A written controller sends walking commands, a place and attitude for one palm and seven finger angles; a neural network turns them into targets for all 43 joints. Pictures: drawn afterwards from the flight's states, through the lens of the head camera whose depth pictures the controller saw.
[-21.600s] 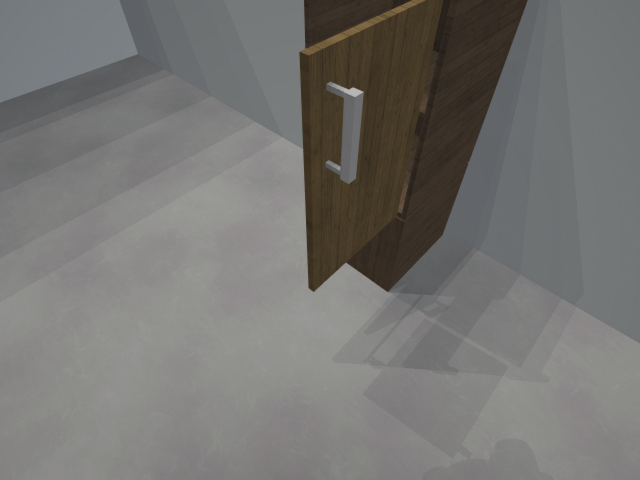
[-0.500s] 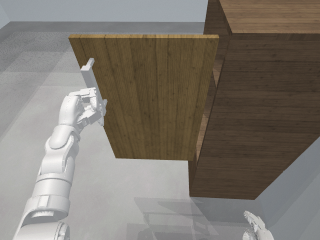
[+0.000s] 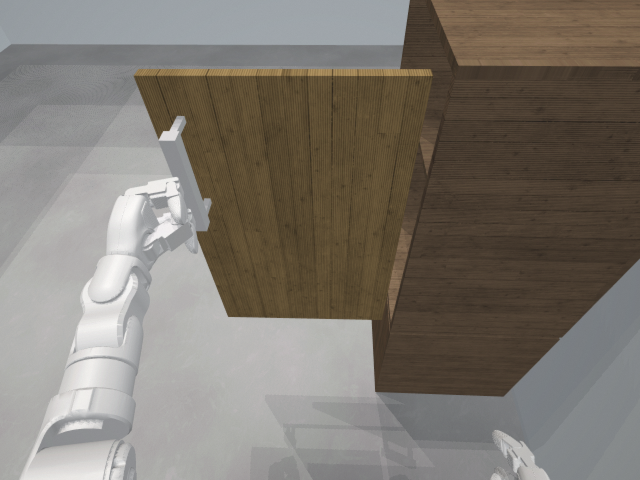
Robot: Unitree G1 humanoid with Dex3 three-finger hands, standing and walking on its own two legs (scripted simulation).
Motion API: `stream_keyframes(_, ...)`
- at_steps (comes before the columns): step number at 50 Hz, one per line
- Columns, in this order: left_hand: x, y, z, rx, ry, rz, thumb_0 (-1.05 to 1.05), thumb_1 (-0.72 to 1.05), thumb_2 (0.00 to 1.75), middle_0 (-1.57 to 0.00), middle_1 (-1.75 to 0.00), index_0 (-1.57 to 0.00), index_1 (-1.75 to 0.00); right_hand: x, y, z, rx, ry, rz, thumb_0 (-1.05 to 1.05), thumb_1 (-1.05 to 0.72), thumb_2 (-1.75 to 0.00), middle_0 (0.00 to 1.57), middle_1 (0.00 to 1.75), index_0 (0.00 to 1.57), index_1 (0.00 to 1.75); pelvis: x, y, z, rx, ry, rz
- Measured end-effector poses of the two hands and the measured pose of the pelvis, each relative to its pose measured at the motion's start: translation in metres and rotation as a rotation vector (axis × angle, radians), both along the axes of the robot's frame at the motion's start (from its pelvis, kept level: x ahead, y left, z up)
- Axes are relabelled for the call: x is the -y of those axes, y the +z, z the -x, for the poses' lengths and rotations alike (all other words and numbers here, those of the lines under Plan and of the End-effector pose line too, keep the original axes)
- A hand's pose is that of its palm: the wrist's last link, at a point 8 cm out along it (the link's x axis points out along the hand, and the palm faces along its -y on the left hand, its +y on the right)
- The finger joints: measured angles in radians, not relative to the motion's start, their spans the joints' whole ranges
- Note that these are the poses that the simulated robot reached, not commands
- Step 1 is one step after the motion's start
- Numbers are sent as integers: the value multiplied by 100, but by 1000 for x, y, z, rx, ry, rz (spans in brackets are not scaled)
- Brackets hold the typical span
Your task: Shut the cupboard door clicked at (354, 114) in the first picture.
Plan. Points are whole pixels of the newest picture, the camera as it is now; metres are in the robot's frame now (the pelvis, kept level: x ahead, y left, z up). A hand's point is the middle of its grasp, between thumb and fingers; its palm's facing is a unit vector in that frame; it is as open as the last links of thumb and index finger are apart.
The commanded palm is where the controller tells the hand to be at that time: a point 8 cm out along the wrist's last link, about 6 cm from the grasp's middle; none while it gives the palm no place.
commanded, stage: push the door shut along its arc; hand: left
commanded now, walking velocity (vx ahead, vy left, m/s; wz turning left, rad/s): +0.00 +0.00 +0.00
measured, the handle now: (191, 177) +0.49 +0.22 +0.11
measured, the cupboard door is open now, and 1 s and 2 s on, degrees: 91 75 63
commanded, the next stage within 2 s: pull the fist back off the door in 1.84 s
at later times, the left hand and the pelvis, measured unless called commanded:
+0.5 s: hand (202, 189) +0.45 +0.19 +0.13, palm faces -0.08 -1.00 -0.03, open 3.2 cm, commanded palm +0.44 +0.22 +0.12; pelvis +0.00 +0.01 -0.01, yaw +1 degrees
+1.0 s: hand (226, 167) +0.50 +0.16 +0.13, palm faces -0.23 -0.97 -0.02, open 3.1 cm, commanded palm +0.51 +0.20 +0.12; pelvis +0.00 +0.01 -0.02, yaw +1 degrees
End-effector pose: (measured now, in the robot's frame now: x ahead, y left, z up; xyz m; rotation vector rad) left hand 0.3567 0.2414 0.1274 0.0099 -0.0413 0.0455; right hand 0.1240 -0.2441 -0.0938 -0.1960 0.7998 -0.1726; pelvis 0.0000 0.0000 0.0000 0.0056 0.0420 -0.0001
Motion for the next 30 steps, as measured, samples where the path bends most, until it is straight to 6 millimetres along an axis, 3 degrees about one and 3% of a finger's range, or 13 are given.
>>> stream_keyframes(5,2,-4,-12,-37,-25,-19,2,90,90,-130,-150,-130,-150,-2,0,-2,5,9,6,1,-91,-90,20,30,20,30,-2,-1,3,-7,6,0)
stream_keyframes(10,6,-1,-36,-39,-62,-21,2,90,90,-130,-150,-130,-150,-2,-4,6,-29,1,17,1,-91,-90,20,30,20,30,-3,-3,4,-26,8,0)
stream_keyframes(15,3,0,-56,-44,-82,-19,2,90,90,-132,-150,-132,-150,1,-12,25,-98,-16,23,1,-91,-90,20,30,20,30,-6,-4,1,-54,8,0)
stream_keyframes(30,3,0,-88,-54,-170,-30,2,90,90,-132,-150,-133,-150,10,-24,85,-300,-71,55,1,-91,-90,20,30,20,30,-12,-9,-1,-112,19,7)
